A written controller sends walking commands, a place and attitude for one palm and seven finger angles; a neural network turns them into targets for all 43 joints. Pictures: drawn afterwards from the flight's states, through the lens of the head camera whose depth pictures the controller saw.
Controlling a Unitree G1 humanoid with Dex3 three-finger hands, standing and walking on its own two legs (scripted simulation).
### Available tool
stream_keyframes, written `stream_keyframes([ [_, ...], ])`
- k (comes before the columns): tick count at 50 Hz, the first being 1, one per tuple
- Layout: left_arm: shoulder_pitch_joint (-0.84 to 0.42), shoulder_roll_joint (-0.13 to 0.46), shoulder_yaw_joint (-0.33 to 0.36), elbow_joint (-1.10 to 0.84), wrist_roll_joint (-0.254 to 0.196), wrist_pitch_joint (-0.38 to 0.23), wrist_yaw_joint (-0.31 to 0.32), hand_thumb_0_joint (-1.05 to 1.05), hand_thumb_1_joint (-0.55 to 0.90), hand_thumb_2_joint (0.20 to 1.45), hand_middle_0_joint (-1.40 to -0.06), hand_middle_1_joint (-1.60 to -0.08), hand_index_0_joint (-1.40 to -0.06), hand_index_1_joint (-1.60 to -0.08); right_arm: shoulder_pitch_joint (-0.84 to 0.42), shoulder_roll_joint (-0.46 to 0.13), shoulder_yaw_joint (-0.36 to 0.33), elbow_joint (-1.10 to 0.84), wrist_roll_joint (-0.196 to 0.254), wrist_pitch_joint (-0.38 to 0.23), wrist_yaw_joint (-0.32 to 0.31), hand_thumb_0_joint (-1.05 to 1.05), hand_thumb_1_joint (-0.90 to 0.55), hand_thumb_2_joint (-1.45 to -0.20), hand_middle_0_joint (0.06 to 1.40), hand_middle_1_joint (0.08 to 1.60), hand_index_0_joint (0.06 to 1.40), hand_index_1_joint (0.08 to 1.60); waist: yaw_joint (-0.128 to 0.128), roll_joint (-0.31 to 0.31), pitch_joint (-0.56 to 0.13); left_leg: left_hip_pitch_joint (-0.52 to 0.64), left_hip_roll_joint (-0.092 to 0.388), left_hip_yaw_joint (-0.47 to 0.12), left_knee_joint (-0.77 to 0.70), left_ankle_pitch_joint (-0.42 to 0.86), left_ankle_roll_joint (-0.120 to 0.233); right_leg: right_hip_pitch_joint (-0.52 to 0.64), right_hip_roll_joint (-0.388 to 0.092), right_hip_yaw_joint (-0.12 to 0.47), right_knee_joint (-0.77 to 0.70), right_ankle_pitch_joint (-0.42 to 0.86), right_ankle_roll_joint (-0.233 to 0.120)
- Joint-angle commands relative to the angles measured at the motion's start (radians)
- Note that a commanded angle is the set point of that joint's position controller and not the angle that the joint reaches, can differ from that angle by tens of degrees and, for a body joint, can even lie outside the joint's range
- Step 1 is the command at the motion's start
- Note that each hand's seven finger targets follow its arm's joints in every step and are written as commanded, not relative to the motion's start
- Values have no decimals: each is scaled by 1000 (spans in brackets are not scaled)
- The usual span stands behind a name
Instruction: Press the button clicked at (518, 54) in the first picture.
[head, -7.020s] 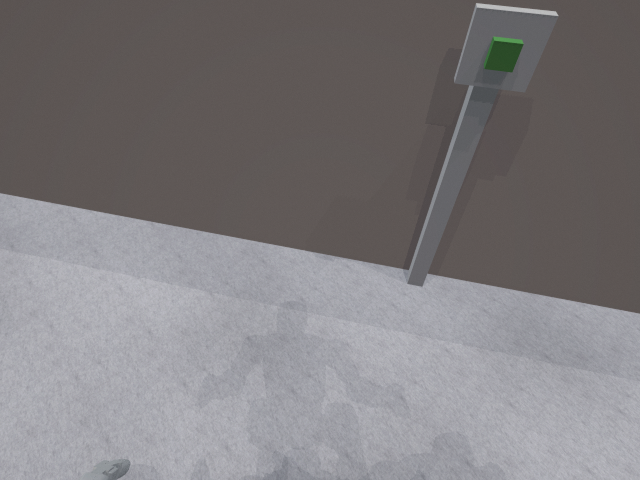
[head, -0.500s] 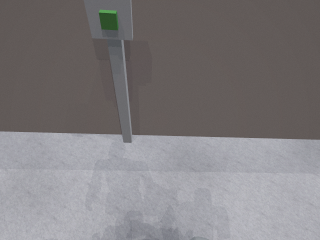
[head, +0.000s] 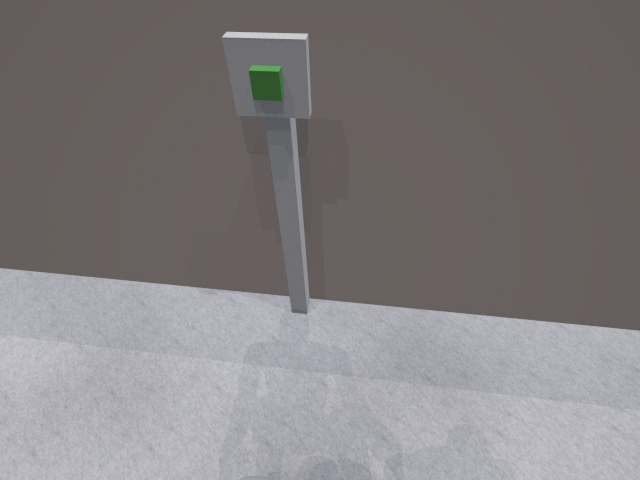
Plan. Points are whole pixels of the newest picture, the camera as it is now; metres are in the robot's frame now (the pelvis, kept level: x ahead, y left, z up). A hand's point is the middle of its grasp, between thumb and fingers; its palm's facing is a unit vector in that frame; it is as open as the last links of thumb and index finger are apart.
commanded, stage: take the last steps up to it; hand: left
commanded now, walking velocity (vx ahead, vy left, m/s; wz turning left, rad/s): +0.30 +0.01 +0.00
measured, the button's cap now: (267, 82) +0.80 +0.17 +0.13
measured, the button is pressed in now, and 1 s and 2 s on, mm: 0 0 0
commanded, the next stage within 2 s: come to a stop and stand still in 0.62 s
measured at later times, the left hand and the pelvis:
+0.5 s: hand (173, 431) +0.23 +0.26 -0.18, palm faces +0.01 -0.99 -0.17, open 7.4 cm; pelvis +0.15 +0.08 -0.01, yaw -2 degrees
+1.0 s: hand (222, 346) +0.38 +0.22 -0.18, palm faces +0.00 -0.97 -0.25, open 7.2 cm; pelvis +0.29 +0.04 -0.02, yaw -2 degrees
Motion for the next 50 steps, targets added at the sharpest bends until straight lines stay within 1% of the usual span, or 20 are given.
stream_keyframes([
  [1, 80, 170, 35, 5, 3, -22, 9, 0, 900, 900, -200, -300, -200, -300, -162, -1, 7, -113, 2, -51, 7, 0, -900, -900, 200, 300, 200, 300, 40, -192, 134, -115, 14, 47, -184, -68, 6, -1, -271, 234, -198, -111, -125],
  [4, 73, 183, 41, 29, 5, -15, 7, 0, 900, 900, -200, -300, -200, -300, -150, 17, 15, -107, 9, -70, 6, 0, -900, -900, 200, 300, 200, 300, 33, -211, 119, 25, -8, 90, -320, -118, 24, -41, -264, 196, -135, -52, -122],
  [7, 39, 155, 39, 40, -8, -3, 5, 0, 900, 900, -200, -300, -200, -300, 46, -12, 11, -34, 10, -95, -10, 0, -900, -900, 200, 300, 200, 300, -61, -76, 59, 400, -46, 137, -518, -11, 30, -222, -171, 92, 72, -42, -66],
  [8, 53, 104, 27, 34, -15, 1, -1, 0, 900, 900, -200, -300, -200, -300, 163, -91, -7, 3, 4, -104, -23, 0, -900, -900, 200, 300, 200, 300, -107, 138, -3, 570, 95, -55, -593, -97, 70, -352, -84, 23, 318, -83, -21],
  [9, 37, 58, 15, -1, -17, 4, -6, 0, 900, 900, -200, -300, -200, -300, 277, -194, -30, 28, 4, -104, -34, 0, -900, -900, 200, 300, 200, 300, -135, 358, -42, 639, 309, -362, -722, -181, 143, -526, 10, -24, 597, -342, 17],
  [10, -29, 82, 23, -30, -9, 8, 0, 0, 900, 900, -200, -300, -200, -300, 282, -197, -29, 29, 2, -92, -42, 0, -900, -900, 200, 300, 200, 300, -139, 247, 2, 576, 369, -415, -784, -283, 188, -582, -8, 71, 736, -350, -4],
  [11, -82, 82, 23, -27, -5, 10, 0, 0, 900, 900, -200, -300, -200, -300, 238, -146, -16, 31, 1, -96, -52, 0, -900, -900, 200, 300, 200, 300, -135, 227, 52, 517, 333, -376, -800, -219, 177, -609, -45, 110, 820, -273, -9],
  [14, -77, 71, 35, 9, -4, 11, -23, 0, 900, 900, -200, -300, -200, -300, 100, -21, 19, -1, 7, -118, -56, 0, -900, -900, 200, 300, 200, 300, -53, 51, 134, 334, 239, -161, -799, 55, 147, -524, -91, 126, 838, -65, 0],
  [18, -47, 50, 39, 15, 0, 34, -25, 0, 900, 900, -200, -300, -200, -300, 105, -1, 28, 3, 13, -138, -62, 0, -900, -900, 200, 300, 200, 300, -14, 75, 115, 372, 184, -13, -791, 295, 140, -542, -69, 117, 827, 37, 26],
  [25, -267, 70, 40, -83, -5, 41, -33, 0, 900, 900, -200, -300, -200, -300, 181, -11, 28, 39, 4, -137, -70, 0, -900, -900, 200, 300, 200, 300, -38, 57, 172, 472, 207, 8, -767, 484, 178, -646, -74, 97, 614, 81, 25],
  [29, -368, 67, 29, -121, -13, 33, -32, 0, 900, 900, -200, -300, -200, -300, 222, -24, 24, 64, -4, -125, -69, 0, -900, -900, 200, 300, 200, 300, -73, 74, 184, 485, 196, 45, -708, 633, 167, -534, -28, 38, 402, 49, -6],
  [32, -251, 84, 33, -91, -12, 20, -25, 0, 900, 900, -200, -300, -200, -300, 199, -54, 17, 66, 2, -118, -71, 0, -900, -900, 200, 300, 200, 300, -16, 72, 100, 492, 192, 75, -551, 860, 148, -322, 39, -5, 302, 42, -42],
  [34, -27, 147, 52, -19, -6, -3, -17, 0, 900, 900, -200, -300, -200, -300, 175, -55, 13, 60, 15, -117, -63, 0, -900, -900, 200, 300, 200, 300, 83, 18, -45, 363, 135, 107, -272, 731, 93, 29, 31, 24, 185, 217, -66],
  [35, 84, 243, 75, 10, 1, -17, -4, 0, 900, 900, -200, -300, -200, -300, 214, -9, 20, 49, 28, -119, -52, 0, -900, -900, 200, 300, 200, 300, 113, -164, -170, 135, 24, 162, 21, 293, 50, 280, -210, 300, 187, 468, -158],
  [36, 120, 301, 82, 20, -20, -18, -2, 0, 900, 900, -200, -300, -200, -300, 244, 22, 24, 32, 35, -115, -58, 0, -900, -900, 200, 300, 200, 300, 77, -246, -249, 21, -86, 95, 312, -394, 27, 332, -415, 560, 97, 732, -278],
  [37, 36, 272, 71, -6, -28, -11, 8, 0, 900, 900, -200, -300, -200, -300, 193, 17, 24, 30, 36, -103, -65, 0, -900, -900, 200, 300, 200, 300, 69, -118, -165, 26, -39, -9, 351, -385, 43, 183, -404, 490, 53, 727, -302],
  [39, -161, 189, 41, -46, -25, -2, 18, 0, 900, 900, -200, -300, -200, -300, 145, 61, 30, 40, 31, -73, -64, 0, -900, -900, 200, 300, 200, 300, -5, -47, 11, 83, 12, -34, 273, -281, 27, -128, -335, 347, 2, 679, -224],
  [41, -247, 151, 26, -71, -14, 5, 30, 0, 900, 900, -200, -300, -200, -300, 169, 89, 39, 50, 30, -39, -64, 0, -900, -900, 200, 300, 200, 300, -62, -38, 46, 179, 16, -37, 124, -244, 19, -309, -280, 216, -6, 715, -185],
  [43, -246, 161, 40, -82, -7, 19, 33, 0, 900, 900, -200, -300, -200, -300, 168, 84, 28, 40, 32, -13, -59, 0, -900, -900, 200, 300, 200, 300, -60, -102, 14, 176, -11, -7, 36, -250, 9, -288, -259, 169, 7, 626, -181],
  [50, -245, 212, 64, -118, -5, 54, 34, 0, 900, 900, -200, -300, -200, -300, 5, 18, 3, -63, 20, 7, -48, 0, -900, -900, 200, 300, 200, 300, -21, -193, -32, 83, -52, -11, 6, -222, -19, -190, -273, 210, 48, 640, -202],
])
